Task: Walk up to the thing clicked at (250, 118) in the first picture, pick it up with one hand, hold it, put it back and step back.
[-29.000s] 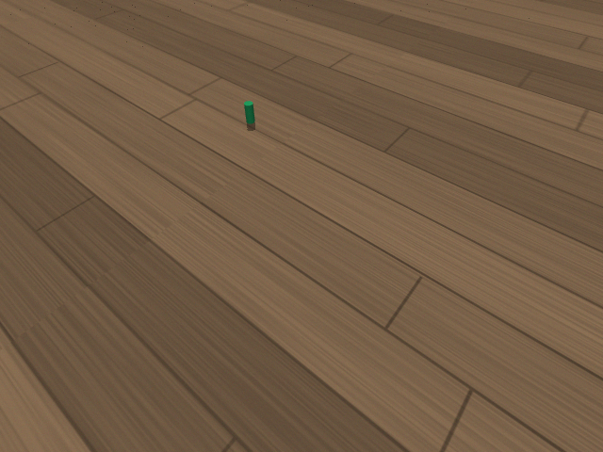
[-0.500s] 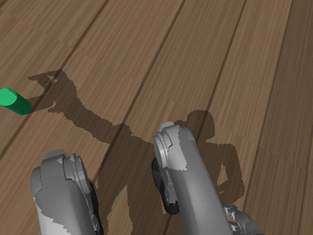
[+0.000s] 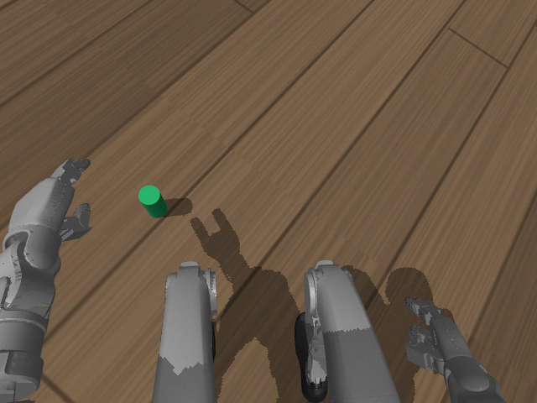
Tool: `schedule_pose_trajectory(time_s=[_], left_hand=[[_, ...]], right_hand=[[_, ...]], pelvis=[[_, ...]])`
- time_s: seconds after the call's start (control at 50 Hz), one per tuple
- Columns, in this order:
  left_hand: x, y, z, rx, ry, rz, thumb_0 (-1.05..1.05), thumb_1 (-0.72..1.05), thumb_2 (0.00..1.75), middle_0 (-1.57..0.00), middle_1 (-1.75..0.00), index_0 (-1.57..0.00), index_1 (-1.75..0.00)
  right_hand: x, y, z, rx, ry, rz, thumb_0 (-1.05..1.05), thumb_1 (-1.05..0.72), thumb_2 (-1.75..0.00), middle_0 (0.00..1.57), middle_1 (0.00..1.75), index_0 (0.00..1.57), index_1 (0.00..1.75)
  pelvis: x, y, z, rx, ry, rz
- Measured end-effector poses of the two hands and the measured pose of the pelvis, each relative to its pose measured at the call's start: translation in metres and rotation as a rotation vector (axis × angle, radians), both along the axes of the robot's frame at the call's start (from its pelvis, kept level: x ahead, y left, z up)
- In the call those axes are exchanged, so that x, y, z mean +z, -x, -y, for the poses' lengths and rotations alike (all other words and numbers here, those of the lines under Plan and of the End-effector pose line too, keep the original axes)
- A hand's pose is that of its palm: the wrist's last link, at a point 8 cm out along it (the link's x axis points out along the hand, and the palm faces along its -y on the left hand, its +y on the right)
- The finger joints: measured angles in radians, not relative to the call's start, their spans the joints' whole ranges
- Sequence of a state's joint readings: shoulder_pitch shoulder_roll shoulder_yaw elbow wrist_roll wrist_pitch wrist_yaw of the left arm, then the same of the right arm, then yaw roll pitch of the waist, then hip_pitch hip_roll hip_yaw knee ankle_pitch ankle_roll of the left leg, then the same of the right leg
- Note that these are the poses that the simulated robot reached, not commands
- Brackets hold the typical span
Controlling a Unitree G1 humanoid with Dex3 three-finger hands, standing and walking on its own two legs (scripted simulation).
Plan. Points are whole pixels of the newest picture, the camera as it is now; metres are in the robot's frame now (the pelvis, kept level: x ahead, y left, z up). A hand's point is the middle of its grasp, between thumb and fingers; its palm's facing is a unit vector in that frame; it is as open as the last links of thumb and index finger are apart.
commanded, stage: home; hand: left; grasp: from above
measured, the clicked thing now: (153, 202) +0.50 +0.26 -0.43
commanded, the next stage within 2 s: none
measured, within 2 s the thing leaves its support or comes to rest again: neither
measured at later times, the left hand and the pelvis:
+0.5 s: hand (78, 286) +0.25 +0.20 +0.10, palm faces +0.12 -0.95 -0.28, open 7.4 cm; pelvis +0.05 -0.02 +0.18, yaw +5 degrees
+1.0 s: hand (52, 358) +0.21 +0.18 +0.18, palm faces +0.17 -0.97 -0.19, open 7.4 cm; pelvis +0.07 -0.02 +0.23, yaw +6 degrees
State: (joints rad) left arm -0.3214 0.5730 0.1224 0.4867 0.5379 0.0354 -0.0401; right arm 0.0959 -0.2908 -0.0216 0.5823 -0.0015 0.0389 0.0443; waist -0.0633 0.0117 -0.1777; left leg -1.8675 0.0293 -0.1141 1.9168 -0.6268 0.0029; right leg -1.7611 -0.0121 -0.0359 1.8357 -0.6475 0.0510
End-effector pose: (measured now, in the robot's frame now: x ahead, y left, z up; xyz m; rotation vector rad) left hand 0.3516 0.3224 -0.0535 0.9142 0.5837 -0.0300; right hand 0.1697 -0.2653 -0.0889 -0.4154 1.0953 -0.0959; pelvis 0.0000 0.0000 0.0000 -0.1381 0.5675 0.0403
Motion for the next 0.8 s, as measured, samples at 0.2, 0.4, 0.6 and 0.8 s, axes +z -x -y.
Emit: schedule_pose_trajectory(time_s=[0.2,0.4,0.6,0.8], left_hand=[[0.074,0.069,0.033,0.243,0.267,-0.052,0.00,0.84,0.87,-0.20,-0.30,-0.21,-0.30],[0.148,0.103,0.065,0.441,0.462,-0.078,0.01,0.88,0.89,-0.20,-0.30,-0.21,-0.30],[0.221,0.134,0.090,0.563,0.604,-0.100,0.01,0.89,0.89,-0.20,-0.30,-0.21,-0.30],[0.263,0.156,0.101,0.553,0.632,-0.064,0.01,0.89,0.89,-0.20,-0.30,-0.21,-0.30]], right_hand=[[0.090,-0.061,-0.035,0.060,-0.107,0.273,0.00,-0.91,-0.90,0.20,0.30,0.21,0.30],[0.157,-0.049,-0.037,-0.012,-0.126,0.316,0.00,-0.91,-0.90,0.20,0.30,0.21,0.30],[0.216,-0.031,-0.018,-0.097,-0.077,0.358,0.01,-0.91,-0.90,0.20,0.30,0.21,0.30],[0.255,-0.059,-0.013,-0.079,-0.065,0.514,0.01,-0.91,-0.90,0.20,0.30,0.21,0.30]], pelvis=[[0.076,-0.011,0.007,0.025,-0.037,0.098],[0.144,-0.033,0.014,0.041,-0.067,0.203],[0.203,-0.060,0.018,0.054,-0.090,0.309],[0.226,-0.071,0.020,0.063,-0.105,0.374]])
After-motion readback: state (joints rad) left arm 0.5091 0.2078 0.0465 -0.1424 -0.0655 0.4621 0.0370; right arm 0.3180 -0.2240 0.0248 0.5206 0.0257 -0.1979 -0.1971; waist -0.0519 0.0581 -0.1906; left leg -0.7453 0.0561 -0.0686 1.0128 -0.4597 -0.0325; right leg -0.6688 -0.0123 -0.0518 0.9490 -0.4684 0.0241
